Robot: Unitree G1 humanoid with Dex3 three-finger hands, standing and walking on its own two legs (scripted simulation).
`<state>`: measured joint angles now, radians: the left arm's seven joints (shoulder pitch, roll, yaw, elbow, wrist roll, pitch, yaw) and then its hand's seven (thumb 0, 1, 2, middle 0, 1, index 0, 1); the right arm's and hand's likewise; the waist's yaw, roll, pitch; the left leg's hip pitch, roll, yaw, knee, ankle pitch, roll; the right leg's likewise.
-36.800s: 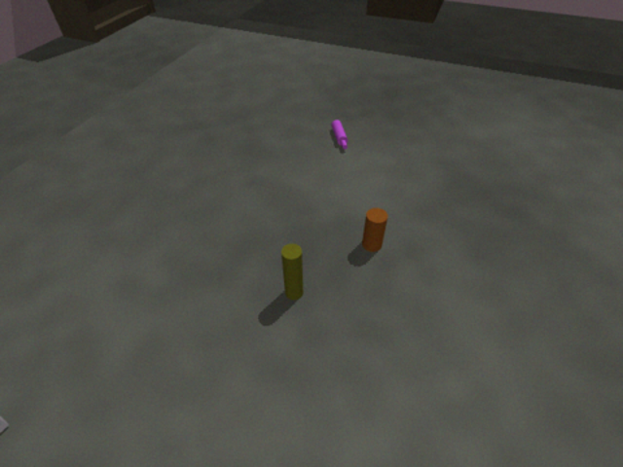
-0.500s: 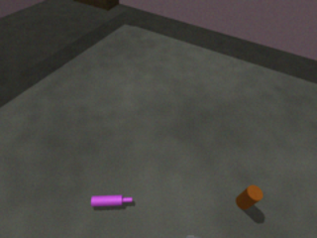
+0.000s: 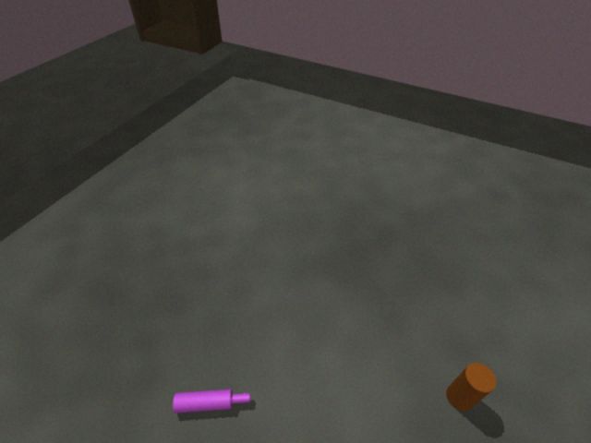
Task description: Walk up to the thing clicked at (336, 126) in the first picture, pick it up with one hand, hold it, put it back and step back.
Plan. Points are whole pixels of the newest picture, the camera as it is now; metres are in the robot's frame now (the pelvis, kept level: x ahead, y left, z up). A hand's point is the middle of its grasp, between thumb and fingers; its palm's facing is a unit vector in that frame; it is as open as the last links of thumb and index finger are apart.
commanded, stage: walk up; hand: left
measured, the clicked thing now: (212, 400) +0.43 +0.25 -0.75
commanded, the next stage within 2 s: stand in 1.16 s
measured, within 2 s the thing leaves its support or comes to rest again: neither
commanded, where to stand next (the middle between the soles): +0.06 -0.01 m, yaw +2 degrees
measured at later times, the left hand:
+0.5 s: hand out of the picture +0.09 +0.26 -0.15, palm faces +0.02 -0.94 -0.33, open 7.3 cm
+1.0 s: hand out of the picture +0.10 +0.25 -0.15, palm faces +0.01 -0.95 -0.32, open 7.3 cm
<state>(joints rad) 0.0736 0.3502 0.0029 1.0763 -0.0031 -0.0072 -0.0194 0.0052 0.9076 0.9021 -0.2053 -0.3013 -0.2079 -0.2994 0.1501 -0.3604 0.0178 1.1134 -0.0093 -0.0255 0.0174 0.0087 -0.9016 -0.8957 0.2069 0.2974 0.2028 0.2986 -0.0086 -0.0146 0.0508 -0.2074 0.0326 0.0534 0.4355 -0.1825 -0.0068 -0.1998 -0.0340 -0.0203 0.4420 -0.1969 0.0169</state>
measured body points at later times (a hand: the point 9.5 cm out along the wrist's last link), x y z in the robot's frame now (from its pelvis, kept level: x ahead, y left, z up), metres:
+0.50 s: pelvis +0.02 +0.00 +0.01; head +0.03 +0.00 +0.46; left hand +0.09 +0.31 -0.13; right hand +0.12 -0.29 -0.12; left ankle +0.04 +0.12 -0.74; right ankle +0.03 -0.13 -0.74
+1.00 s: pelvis +0.03 +0.00 +0.01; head +0.04 +0.00 +0.46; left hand +0.10 +0.30 -0.13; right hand +0.11 -0.30 -0.12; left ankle +0.04 +0.12 -0.74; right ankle +0.03 -0.13 -0.74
